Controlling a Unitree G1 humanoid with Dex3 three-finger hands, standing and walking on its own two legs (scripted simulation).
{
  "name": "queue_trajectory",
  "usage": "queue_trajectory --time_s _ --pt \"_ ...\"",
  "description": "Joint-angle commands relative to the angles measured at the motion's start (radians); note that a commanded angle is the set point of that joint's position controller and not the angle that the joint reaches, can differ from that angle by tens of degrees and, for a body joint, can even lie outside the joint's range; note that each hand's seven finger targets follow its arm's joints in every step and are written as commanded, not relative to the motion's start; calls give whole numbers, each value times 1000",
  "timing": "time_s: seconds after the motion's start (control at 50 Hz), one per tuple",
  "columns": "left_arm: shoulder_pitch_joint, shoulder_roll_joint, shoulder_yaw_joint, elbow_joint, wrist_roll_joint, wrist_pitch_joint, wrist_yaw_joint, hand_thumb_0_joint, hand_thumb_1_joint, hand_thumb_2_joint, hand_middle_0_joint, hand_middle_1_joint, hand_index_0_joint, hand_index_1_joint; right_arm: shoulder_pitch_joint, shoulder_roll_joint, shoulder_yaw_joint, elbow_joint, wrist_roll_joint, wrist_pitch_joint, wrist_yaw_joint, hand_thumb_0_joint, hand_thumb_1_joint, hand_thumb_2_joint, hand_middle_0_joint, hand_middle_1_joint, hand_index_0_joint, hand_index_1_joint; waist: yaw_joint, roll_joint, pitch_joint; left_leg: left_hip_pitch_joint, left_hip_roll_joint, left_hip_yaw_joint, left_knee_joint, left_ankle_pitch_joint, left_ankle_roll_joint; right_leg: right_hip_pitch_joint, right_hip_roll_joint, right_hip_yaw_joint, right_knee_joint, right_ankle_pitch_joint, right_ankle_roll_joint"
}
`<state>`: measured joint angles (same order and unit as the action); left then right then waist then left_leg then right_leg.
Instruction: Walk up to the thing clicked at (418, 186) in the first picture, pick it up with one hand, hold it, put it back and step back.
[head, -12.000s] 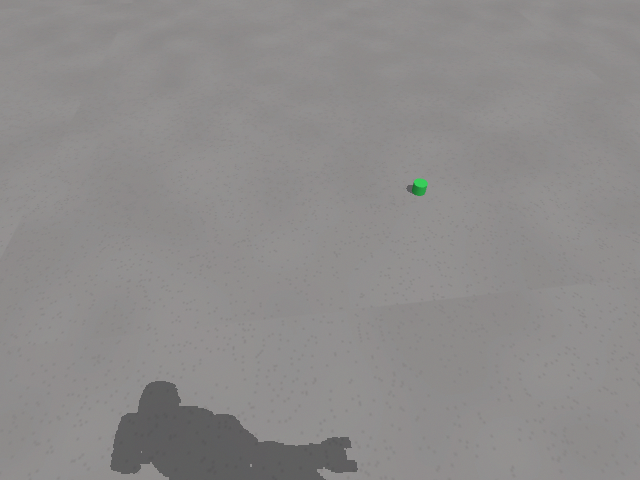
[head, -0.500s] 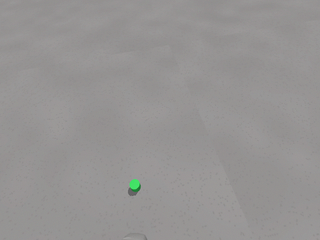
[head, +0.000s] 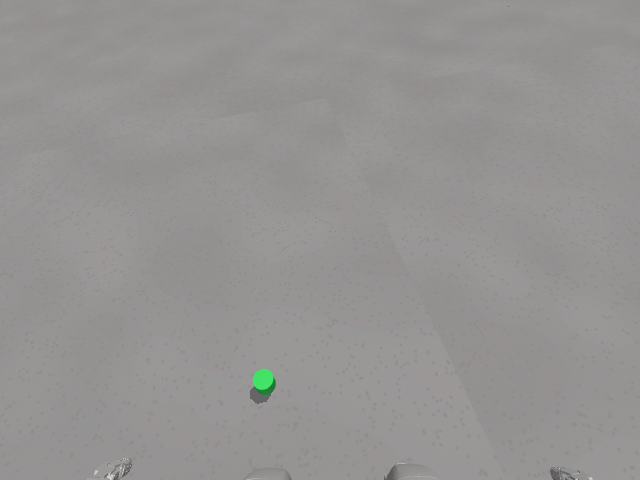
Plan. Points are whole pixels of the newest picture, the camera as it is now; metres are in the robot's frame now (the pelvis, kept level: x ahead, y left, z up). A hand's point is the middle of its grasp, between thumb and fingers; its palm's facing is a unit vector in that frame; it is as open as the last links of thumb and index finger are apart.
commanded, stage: walk up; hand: left
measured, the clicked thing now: (264, 381) +0.46 +0.23 -0.73
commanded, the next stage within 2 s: none
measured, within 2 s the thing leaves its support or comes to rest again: neither
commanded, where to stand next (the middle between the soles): +0.06 +0.01 m, yaw -4 degrees
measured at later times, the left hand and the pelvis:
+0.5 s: hand out of the picture +0.09 +0.27 -0.14, palm faces -0.07 -0.94 -0.34, open 7.4 cm; pelvis +0.00 +0.02 +0.01, yaw -3 degrees
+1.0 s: hand out of the picture +0.12 +0.25 -0.12, palm faces -0.09 -0.91 -0.41, open 7.4 cm; pelvis +0.05 -0.02 +0.01, yaw -5 degrees
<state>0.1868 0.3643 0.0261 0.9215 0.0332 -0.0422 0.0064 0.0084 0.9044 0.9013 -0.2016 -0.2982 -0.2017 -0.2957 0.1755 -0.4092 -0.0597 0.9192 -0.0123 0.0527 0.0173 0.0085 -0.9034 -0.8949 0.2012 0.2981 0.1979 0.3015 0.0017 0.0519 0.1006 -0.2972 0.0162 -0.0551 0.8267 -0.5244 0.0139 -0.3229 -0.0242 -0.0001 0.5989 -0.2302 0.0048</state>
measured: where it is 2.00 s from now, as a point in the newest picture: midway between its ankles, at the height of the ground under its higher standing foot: outside the picture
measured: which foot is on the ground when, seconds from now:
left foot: up 0.00-0.04, down 0.06-0.88, up 0.90-1.00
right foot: down 0.00-1.00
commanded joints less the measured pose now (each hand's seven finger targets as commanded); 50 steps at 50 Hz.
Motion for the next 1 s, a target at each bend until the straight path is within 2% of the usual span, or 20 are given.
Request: queue_trajectory --time_s 0.0,0.02,0.04,0.06,0.08,0.14,0.18,0.24,0.54,0.62,0.64,0.66,0.7,0.72,0.78,0.82,0.84,0.86,0.88,0.98 --pt "-65 293 73 -74 -11 2 18 0 900 900 -200 -300 -200 -300 96 -147 -47 -4 -12 -30 -6 0 -900 -900 200 300 200 300 -33 -231 -124 127 -5 63 -292 170 5 -13 -194 201 -122 114 -156" --pt "-65 252 61 -75 -21 10 15 0 900 900 -200 -300 -200 -300 103 -158 -49 5 -17 -40 -12 0 -900 -900 200 300 200 300 -40 -185 -135 167 6 36 -403 257 9 -25 -165 173 -60 154 -116" --pt "-56 200 48 -80 -35 15 13 0 900 900 -200 -300 -200 -300 65 -214 -60 -9 -30 -50 -16 0 -900 -900 200 300 200 300 -18 -48 -133 147 134 -157 -480 297 46 -60 -78 137 41 118 -64" --pt "-50 196 45 -68 -44 20 16 0 900 900 -200 -300 -200 -300 -49 -278 -65 -40 -17 -55 -13 0 -900 -900 200 300 200 300 19 73 -84 26 260 -293 -520 255 128 -48 39 47 92 -123 -33" --pt "-42 234 62 -33 -38 23 19 0 900 900 -200 -300 -200 -300 -97 -270 -59 -45 -8 -58 -9 0 -900 -900 200 300 200 300 19 83 -78 -75 290 -276 -490 264 190 72 27 46 175 -249 -32" --pt "-22 218 56 -3 -37 12 9 0 900 900 -200 -300 -200 -300 -113 -205 -38 -34 0 -62 -15 0 -900 -900 200 300 200 300 36 38 -96 22 154 -74 -340 456 97 100 -9 55 -3 112 -51" --pt "-30 255 56 2 -29 1 8 0 900 900 -200 -300 -200 -300 -70 -186 -27 -22 15 -62 -18 0 -900 -900 200 300 200 300 12 11 -160 26 104 -34 -274 405 53 171 -75 151 -67 272 -76" --pt "-107 240 39 1 -35 9 1 0 900 900 -200 -300 -200 -300 -59 -183 -23 13 8 -57 -19 0 -900 -900 200 300 200 300 -10 -31 -102 56 99 -52 -401 164 43 73 -78 173 -92 105 -74" --pt "-116 224 28 92 -31 7 -1 0 900 900 -200 -300 -200 -300 -124 -176 -13 85 13 -66 -14 0 -900 -900 200 300 200 300 -2 -62 -143 175 102 17 -447 306 31 112 -84 169 -189 234 -54" --pt "-124 217 29 107 -30 11 -2 0 900 900 -200 -300 -200 -300 -137 -175 -12 98 12 -66 -13 0 -900 -900 200 300 200 300 1 -56 -128 169 111 13 -484 282 30 116 -78 164 -198 204 -47" --pt "-75 237 41 86 -11 3 -19 0 900 900 -200 -300 -200 -300 -57 -211 -33 70 -4 -80 1 0 -900 -900 200 300 200 300 -19 -33 -209 252 93 -2 -489 -60 74 91 -19 133 -165 -243 -70" --pt "-97 230 42 84 -6 6 -28 0 900 900 -200 -300 -200 -300 -37 -233 -41 77 -13 -81 6 0 -900 -900 200 300 200 300 -33 10 -149 285 130 -66 -542 -217 100 -51 6 105 -127 -363 -57" --pt "-141 217 48 58 -2 8 -35 0 900 900 -200 -300 -200 -300 -17 -270 -62 63 -15 -81 5 0 -900 -900 200 300 200 300 -55 100 23 233 281 -220 -677 -262 168 -197 31 26 64 -221 -32" --pt "-125 220 50 48 -1 3 -36 0 900 900 -200 -300 -200 -300 -48 -266 -64 42 -20 -89 5 0 -900 -900 200 300 200 300 -43 81 76 210 314 -227 -678 -126 191 -217 -2 34 104 -201 -23" --pt "-26 208 62 48 -2 -12 -50 0 900 900 -200 -300 -200 -300 -87 -260 -64 -2 -25 -94 12 0 -900 -900 200 300 200 300 15 82 31 115 259 -100 -589 -20 173 -10 -34 -3 -38 -155 -40" --pt "83 194 73 91 2 -22 -35 0 900 900 -200 -300 -200 -300 -120 -185 -36 -25 -15 -78 14 0 -900 -900 200 300 200 300 71 29 -39 23 139 51 -365 219 93 259 41 -32 -191 -24 -44" --pt "110 247 83 92 6 -29 -19 0 900 900 -200 -300 -200 -300 -85 -110 -13 -40 -1 -69 10 0 -900 -900 200 300 200 300 65 -158 -59 -94 50 132 -165 156 37 334 -88 194 -315 -52 -64" --pt "124 347 102 71 7 -37 -11 0 900 900 -200 -300 -200 -300 -68 -106 -6 -59 4 -61 6 0 -900 -900 200 300 200 300 66 -273 -59 -236 -54 84 9 -53 8 340 -282 543 -414 -151 -163" --pt "97 372 106 43 7 -35 -8 0 900 900 -200 -300 -200 -300 -42 -161 -23 -43 -1 -56 -6 0 -900 -900 200 300 200 300 63 -180 -30 -188 -17 -48 88 -91 15 241 -353 589 -396 -159 -244" --pt "15 261 72 -17 -19 -42 20 0 900 900 -200 -300 -200 -300 64 -158 -29 7 2 -38 -10 0 -900 -900 200 300 200 300 -1 -107 -78 -99 18 -123 88 68 -12 211 -245 221 -285 419 -184"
